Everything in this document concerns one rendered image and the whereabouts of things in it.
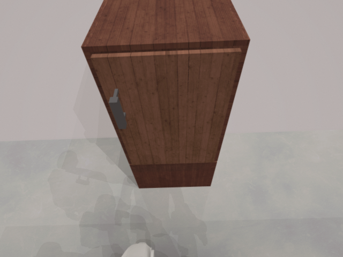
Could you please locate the handle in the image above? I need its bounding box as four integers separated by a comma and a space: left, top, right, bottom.
109, 89, 127, 129

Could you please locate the cupboard door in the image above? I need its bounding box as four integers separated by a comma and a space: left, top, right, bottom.
91, 48, 241, 165

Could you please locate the robot left thigh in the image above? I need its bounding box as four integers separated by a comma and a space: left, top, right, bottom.
121, 244, 154, 257

